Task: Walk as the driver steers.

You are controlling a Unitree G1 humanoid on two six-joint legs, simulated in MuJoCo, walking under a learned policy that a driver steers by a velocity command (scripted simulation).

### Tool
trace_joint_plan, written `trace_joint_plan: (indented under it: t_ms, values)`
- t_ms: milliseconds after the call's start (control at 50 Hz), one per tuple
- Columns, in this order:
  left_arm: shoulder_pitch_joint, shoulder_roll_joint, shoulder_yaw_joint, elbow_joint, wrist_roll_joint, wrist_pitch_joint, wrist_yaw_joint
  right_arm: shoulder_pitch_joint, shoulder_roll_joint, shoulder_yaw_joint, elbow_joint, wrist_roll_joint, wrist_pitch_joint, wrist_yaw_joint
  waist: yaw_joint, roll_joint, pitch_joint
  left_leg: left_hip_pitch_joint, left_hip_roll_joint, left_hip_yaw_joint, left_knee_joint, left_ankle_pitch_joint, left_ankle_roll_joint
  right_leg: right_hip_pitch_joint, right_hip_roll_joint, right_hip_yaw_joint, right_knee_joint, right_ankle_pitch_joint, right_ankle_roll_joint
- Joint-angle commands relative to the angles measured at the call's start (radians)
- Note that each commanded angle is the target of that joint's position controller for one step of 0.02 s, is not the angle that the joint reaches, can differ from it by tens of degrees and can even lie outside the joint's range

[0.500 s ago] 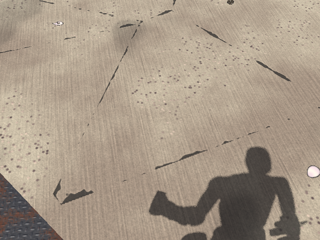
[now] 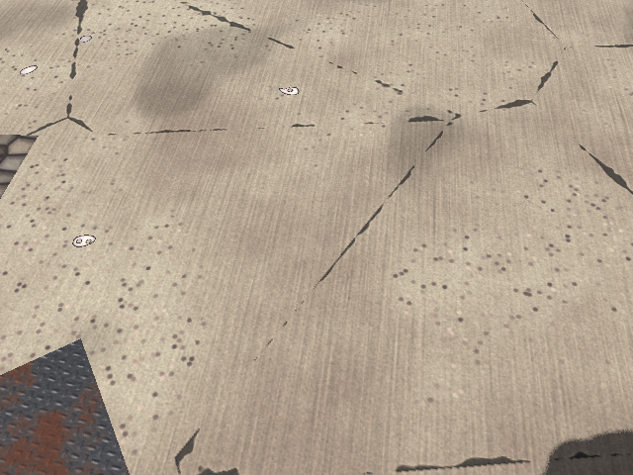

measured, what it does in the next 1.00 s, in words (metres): walks ahead: left foot, then right foot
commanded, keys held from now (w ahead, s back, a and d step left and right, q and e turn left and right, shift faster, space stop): w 1.00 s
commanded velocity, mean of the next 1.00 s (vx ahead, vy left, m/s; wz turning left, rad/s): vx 0.50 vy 0.00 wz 0.05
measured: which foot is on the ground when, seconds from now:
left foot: up 0.00-0.18, down 0.20-0.74, up 0.76-1.00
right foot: down 0.00-0.22, up 0.24-0.70, down 0.72-1.00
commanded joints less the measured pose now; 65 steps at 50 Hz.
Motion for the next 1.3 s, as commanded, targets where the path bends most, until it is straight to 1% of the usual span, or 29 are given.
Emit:
trace_joint_plan:
  t_ms: [20,120,180,200,220,240,260,280,320,340,400,520,620,680,700,720,740,760,780,800,840,920,1040,1140,1200,1240,1260,1280,1300]
  values:
    - [-0.058,0.18,0.038,-0.059,-0.012,-0.009,0.006,-0.089,-0.017,0.006,-0.08,0.002,-0.025,0.013,-0.011,-0.118,0.017,0.026,0.001,0.033,-0.169,0.136,-0.005,-0.007,-0.234,0.139,-0.139,0.226,-0.167]
    - [0.013,0.207,0.044,-0.007,-0.028,0.016,0.007,-0.185,-0.043,0.0,-0.118,0.012,-0.032,0.03,0.002,-0.135,0.044,0.067,-0.03,0.055,-0.303,0.097,0.033,0.096,-0.29,0.141,-0.094,0.279,-0.143]
    - [-0.008,0.212,0.041,0.004,-0.032,0.03,0.015,0.01,-0.109,-0.037,-0.061,-0.001,-0.033,0.024,-0.123,-0.123,-0.075,0.392,-0.095,0.111,-0.391,0.09,0.094,0.086,-0.243,0.067,0.156,0.613,-0.093]
    - [-0.013,0.176,0.024,-0.008,-0.017,0.028,0.018,0.173,-0.162,-0.061,-0.021,-0.006,-0.029,0.013,-0.196,-0.089,-0.189,0.655,-0.02,0.031,-0.358,0.107,0.135,-0.055,-0.197,0.027,0.38,0.516,-0.055]
    - [0.052,0.075,-0.01,-0.048,0.007,0.011,0.014,0.276,-0.268,-0.08,-0.01,-0.025,-0.021,0.002,-0.183,0.142,-0.319,1.006,0.242,-0.4,-0.395,0.006,0.271,-0.441,-0.052,-0.014,0.774,0.064,0.019]
    - [0.056,0.099,-0.01,-0.038,-0.004,-0.011,0.01,0.295,-0.225,-0.067,-0.004,-0.009,-0.02,0.006,-0.189,0.207,-0.402,1.039,0.319,-0.683,-0.532,-0.12,0.339,-0.592,-0.005,0.127,0.947,-0.373,0.02]
    - [-0.013,0.174,0.013,-0.056,-0.033,-0.02,0.002,0.234,-0.17,-0.045,-0.003,-0.003,-0.024,0.009,-0.182,0.133,-0.25,0.932,0.282,-0.558,-0.549,-0.174,0.296,-0.687,-0.069,0.149,1.01,-0.327,0.01]
    - [-0.076,0.173,0.012,-0.07,-0.036,-0.023,0.0,0.175,-0.137,-0.034,-0.007,-0.002,-0.026,0.011,-0.16,0.087,-0.149,0.796,0.233,-0.418,-0.566,-0.128,0.264,-0.686,-0.113,0.123,0.977,-0.237,0.001]
    - [-0.103,0.151,0.017,-0.063,-0.007,-0.009,0.008,0.078,-0.079,-0.016,-0.009,-0.015,-0.035,0.02,-0.097,0.026,-0.043,0.576,0.147,-0.26,-0.636,0.027,0.22,-0.59,-0.167,0.119,0.866,-0.108,0.004]
    - [-0.066,0.131,0.014,-0.058,-0.009,0.002,0.006,0.058,-0.089,-0.02,-0.007,-0.018,-0.04,0.02,-0.064,0.073,-0.049,0.518,0.15,-0.235,-0.665,0.074,0.235,-0.534,-0.174,0.123,0.845,-0.076,0.016]
    - [-0.094,0.101,0.008,-0.061,-0.002,0.024,0.01,0.066,-0.104,-0.027,0.022,-0.012,-0.059,0.015,-0.048,0.032,-0.021,0.46,0.133,-0.143,-0.716,0.174,0.252,-0.535,-0.177,0.115,0.751,0.006,0.046]
    - [-0.308,0.063,-0.011,-0.116,-0.003,0.01,-0.009,0.154,-0.146,-0.036,0.085,-0.002,-0.051,-0.006,-0.118,0.005,0.034,0.484,0.098,-0.022,-0.74,0.177,0.207,-0.513,-0.132,0.081,0.374,0.308,0.049]
    - [-0.411,0.086,-0.011,-0.164,-0.01,0.001,-0.033,0.225,-0.164,-0.044,0.145,0.01,-0.031,-0.012,-0.14,0.01,0.061,0.637,0.165,-0.039,-0.677,0.192,0.187,-0.529,-0.107,0.09,0.245,0.252,0.009]
    - [-0.333,0.123,0.004,-0.151,-0.007,-0.005,-0.037,0.208,-0.18,-0.049,0.159,0.011,-0.014,-0.019,-0.084,0.037,0.008,0.702,0.169,-0.032,-0.556,0.436,0.154,-0.392,-0.062,0.048,0.207,0.142,-0.035]
    - [-0.212,0.155,0.025,-0.114,-0.003,-0.005,-0.031,0.197,-0.171,-0.044,0.159,0.009,-0.007,-0.022,-0.02,0.028,-0.068,0.682,0.124,0.006,-0.409,0.578,0.131,-0.221,-0.029,0.015,0.185,0.147,-0.061]
    - [-0.043,0.213,0.047,-0.072,0.002,-0.004,-0.021,0.206,-0.134,-0.027,0.146,-0.004,-0.005,-0.026,0.043,-0.013,-0.203,0.547,0.073,0.048,-0.172,0.482,0.097,0.059,-0.106,0.091,0.232,0.192,-0.108]
    - [0.066,0.319,0.073,-0.055,0.015,0.004,-0.015,0.322,-0.03,0.007,0.119,-0.01,-0.024,-0.017,0.017,-0.244,-0.357,0.131,-0.085,0.094,0.233,0.072,0.013,0.464,-0.363,0.539,0.195,0.047,-0.272]
    - [0.089,0.247,0.054,-0.045,-0.005,0.008,-0.018,0.299,-0.053,0.006,0.135,-0.003,-0.046,-0.013,0.041,-0.3,-0.416,-0.031,-0.139,-0.04,0.388,-0.411,0.009,0.52,-0.413,0.804,0.037,-0.099,-0.314]
    - [0.02,0.198,0.035,-0.054,-0.011,0.007,-0.016,0.211,-0.136,-0.017,0.114,0.025,-0.06,-0.005,0.038,-0.225,-0.257,-0.132,-0.074,-0.064,0.456,-0.372,0.025,0.408,-0.385,0.678,0.015,-0.178,-0.259]
    - [-0.048,0.171,0.027,-0.068,-0.006,0.008,-0.013,0.139,-0.136,-0.016,0.095,0.03,-0.066,-0.005,0.017,-0.159,-0.156,-0.134,-0.02,-0.032,0.422,-0.281,0.036,0.265,-0.347,0.551,-0.003,-0.145,-0.224]
    - [-0.141,0.115,0.009,-0.08,0.014,0.003,-0.016,0.109,-0.118,-0.022,0.094,0.005,-0.054,-0.013,-0.047,-0.122,-0.044,-0.04,0.045,-0.02,0.299,-0.153,0.033,0.027,-0.275,0.394,-0.071,0.003,-0.195]
    - [-0.145,0.137,0.017,-0.056,0.009,-0.016,-0.012,0.119,-0.066,-0.014,0.101,-0.004,-0.022,-0.019,-0.088,-0.124,-0.017,0.013,0.065,-0.006,0.18,-0.048,-0.004,-0.084,-0.248,0.264,-0.153,0.174,-0.22]
    - [-0.06,0.172,0.025,-0.009,-0.005,-0.004,0.01,-0.086,-0.029,0.002,0.053,-0.004,-0.038,-0.003,-0.024,-0.099,0.029,0.018,0.029,0.037,-0.191,0.258,-0.018,-0.041,-0.201,0.129,-0.178,0.23,-0.174]
    - [0.022,0.187,0.032,0.042,-0.016,0.02,0.015,-0.209,-0.041,0.005,0.008,0.007,-0.049,0.024,0.01,-0.101,0.065,-0.008,0.001,0.036,-0.327,0.224,0.01,0.113,-0.266,0.144,-0.123,0.239,-0.165]
    - [0.007,0.205,0.041,0.051,-0.019,0.036,0.022,-0.165,-0.074,-0.005,0.011,0.005,-0.055,0.033,-0.036,-0.124,0.032,0.08,-0.028,0.054,-0.364,0.111,0.05,0.185,-0.291,0.15,-0.029,0.416,-0.138]
    - [-0.011,0.181,0.03,0.046,-0.016,0.045,0.024,0.071,-0.145,-0.045,0.079,-0.004,-0.058,0.02,-0.159,-0.104,-0.119,0.455,-0.06,0.081,-0.391,0.122,0.099,0.094,-0.211,0.107,0.255,0.609,-0.094]
    - [0.0,0.121,0.005,0.018,0.01,0.043,0.024,0.252,-0.222,-0.066,0.108,-0.017,-0.055,0.008,-0.217,0.02,-0.284,0.774,0.138,-0.133,-0.352,0.144,0.161,-0.122,-0.138,0.066,0.577,0.309,-0.057]
    - [0.127,0.011,-0.025,0.015,-0.003,0.022,0.016,0.273,-0.265,-0.073,0.128,-0.015,-0.049,0.013,-0.145,0.282,-0.394,1.049,0.331,-0.574,-0.476,-0.091,0.296,-0.493,0.032,0.088,0.879,-0.351,-0.007]
    - [0.054,0.134,0.004,0.029,-0.029,0.007,0.013,0.258,-0.16,-0.046,0.114,-0.008,-0.049,0.011,-0.191,0.147,-0.329,0.987,0.309,-0.585,-0.539,-0.231,0.258,-0.591,-0.02,0.205,0.983,-0.374,-0.015]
